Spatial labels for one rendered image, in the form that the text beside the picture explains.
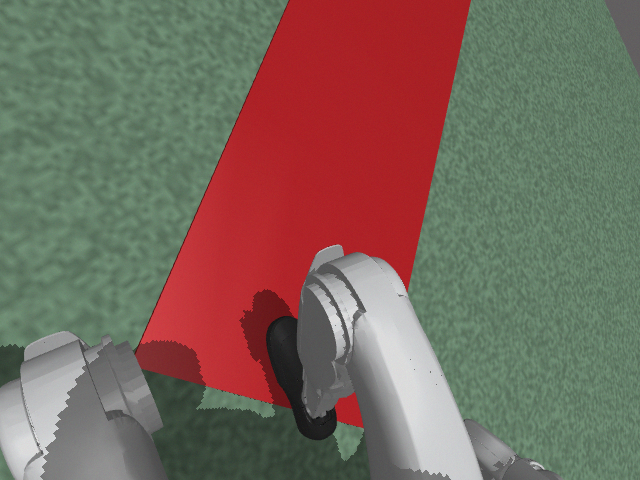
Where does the right robot hand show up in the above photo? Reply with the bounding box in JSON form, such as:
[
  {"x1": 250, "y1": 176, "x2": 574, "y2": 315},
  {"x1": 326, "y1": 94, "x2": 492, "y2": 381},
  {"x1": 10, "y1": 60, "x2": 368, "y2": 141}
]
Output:
[{"x1": 463, "y1": 419, "x2": 522, "y2": 480}]

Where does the right robot arm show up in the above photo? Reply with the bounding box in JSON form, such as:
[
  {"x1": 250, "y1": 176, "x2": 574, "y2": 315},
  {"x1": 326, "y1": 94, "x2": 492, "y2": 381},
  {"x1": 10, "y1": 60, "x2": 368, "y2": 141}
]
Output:
[{"x1": 502, "y1": 458, "x2": 564, "y2": 480}]

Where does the right robot foot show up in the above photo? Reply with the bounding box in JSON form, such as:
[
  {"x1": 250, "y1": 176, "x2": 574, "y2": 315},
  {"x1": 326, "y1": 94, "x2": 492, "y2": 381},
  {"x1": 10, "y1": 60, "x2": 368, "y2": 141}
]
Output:
[{"x1": 266, "y1": 316, "x2": 337, "y2": 440}]

